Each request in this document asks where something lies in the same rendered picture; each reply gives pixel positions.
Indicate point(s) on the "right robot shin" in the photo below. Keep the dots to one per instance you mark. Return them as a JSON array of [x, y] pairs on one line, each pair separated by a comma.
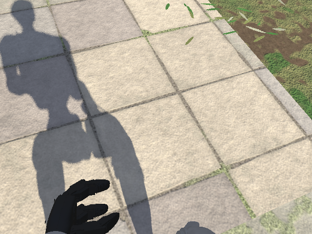
[[192, 223]]

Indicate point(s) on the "robot left hand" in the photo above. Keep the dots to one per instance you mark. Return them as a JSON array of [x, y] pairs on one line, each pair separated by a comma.
[[67, 217]]

